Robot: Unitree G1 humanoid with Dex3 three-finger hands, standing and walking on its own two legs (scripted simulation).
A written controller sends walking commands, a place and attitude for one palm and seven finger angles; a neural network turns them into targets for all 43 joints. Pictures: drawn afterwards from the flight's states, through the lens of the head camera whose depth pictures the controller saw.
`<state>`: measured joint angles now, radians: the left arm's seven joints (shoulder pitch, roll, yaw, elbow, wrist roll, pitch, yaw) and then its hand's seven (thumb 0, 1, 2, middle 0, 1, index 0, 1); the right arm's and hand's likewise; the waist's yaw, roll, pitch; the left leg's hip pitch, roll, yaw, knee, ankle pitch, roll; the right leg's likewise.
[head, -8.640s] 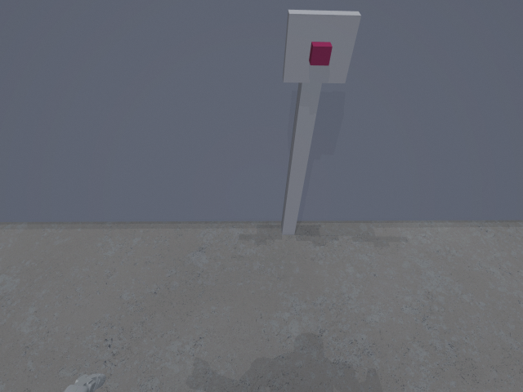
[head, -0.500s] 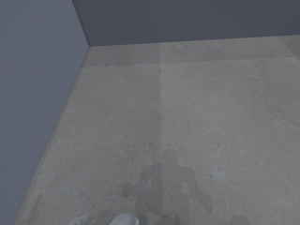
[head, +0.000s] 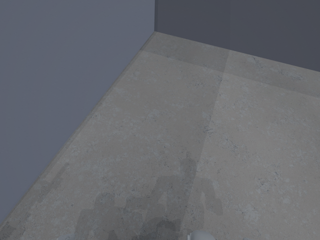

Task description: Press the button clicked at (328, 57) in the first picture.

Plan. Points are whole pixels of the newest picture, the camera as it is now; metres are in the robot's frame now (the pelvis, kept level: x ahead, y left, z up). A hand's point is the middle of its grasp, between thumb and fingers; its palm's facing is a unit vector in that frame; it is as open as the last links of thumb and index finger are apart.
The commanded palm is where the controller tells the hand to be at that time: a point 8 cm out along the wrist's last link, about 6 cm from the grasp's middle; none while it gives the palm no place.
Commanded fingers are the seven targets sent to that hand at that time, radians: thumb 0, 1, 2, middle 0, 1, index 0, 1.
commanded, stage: turn to face it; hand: left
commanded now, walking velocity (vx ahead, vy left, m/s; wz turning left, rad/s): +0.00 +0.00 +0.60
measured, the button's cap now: out of the picture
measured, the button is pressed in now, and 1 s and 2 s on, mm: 0 0 0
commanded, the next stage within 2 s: none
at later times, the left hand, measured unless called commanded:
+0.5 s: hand out of the picture +0.01 +0.16 -0.14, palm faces +0.31 -0.91 -0.29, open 7.4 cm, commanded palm none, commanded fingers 0.00 0.90 0.90 -0.20 -0.30 -0.20 -0.30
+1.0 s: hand out of the picture -0.05 +0.22 -0.15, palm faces +0.59 -0.77 -0.25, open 7.4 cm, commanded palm none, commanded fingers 0.00 0.90 0.90 -0.20 -0.30 -0.20 -0.30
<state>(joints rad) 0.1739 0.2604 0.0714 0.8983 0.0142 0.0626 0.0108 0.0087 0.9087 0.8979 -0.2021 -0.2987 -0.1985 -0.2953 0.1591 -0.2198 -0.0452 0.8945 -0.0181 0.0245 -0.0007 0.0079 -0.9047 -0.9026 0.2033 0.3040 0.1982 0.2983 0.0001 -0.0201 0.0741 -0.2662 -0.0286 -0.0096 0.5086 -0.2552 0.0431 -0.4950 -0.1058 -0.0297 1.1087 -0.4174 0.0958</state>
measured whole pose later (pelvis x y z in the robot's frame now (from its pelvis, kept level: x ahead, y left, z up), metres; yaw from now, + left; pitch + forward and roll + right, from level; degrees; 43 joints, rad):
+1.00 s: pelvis -0.02 -0.02 +0.00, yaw +36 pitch +1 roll -1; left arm 0.14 0.25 0.06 0.88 0.01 0.06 0.01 0.01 0.91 0.90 -0.20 -0.30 -0.20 -0.30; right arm 0.19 -0.21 -0.05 0.91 -0.02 0.03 0.00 0.01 -0.90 -0.90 0.21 0.30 0.20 0.30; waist -0.02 -0.01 0.06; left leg -0.25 -0.04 -0.09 0.49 -0.24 0.03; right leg -0.46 -0.07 -0.01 0.97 -0.43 0.10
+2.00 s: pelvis -0.01 -0.03 +0.00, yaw +67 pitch +0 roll +1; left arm 0.16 0.22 0.05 0.91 0.01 0.05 0.02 0.01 0.91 0.90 -0.20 -0.30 -0.20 -0.30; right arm 0.21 -0.19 -0.04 0.94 -0.03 0.04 0.00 0.01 -0.90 -0.90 0.21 0.30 0.20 0.30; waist -0.02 0.01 0.05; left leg -0.25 -0.04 -0.07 0.50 -0.24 0.01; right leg -0.36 -0.05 -0.04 0.79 -0.42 0.08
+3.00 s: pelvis -0.01 +0.11 +0.01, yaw +73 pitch -1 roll +0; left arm 0.20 0.20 0.07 1.05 0.03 0.01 -0.01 0.00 0.91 0.90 -0.20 -0.30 -0.19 -0.29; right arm 0.43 -0.11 -0.02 1.14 -0.02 -0.07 -0.04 0.00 -0.93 -0.90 0.20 0.30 0.20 0.30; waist -0.02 -0.03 0.01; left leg 0.02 0.00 0.17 0.30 -0.30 0.04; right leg -0.61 -0.11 -0.07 1.04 -0.17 0.02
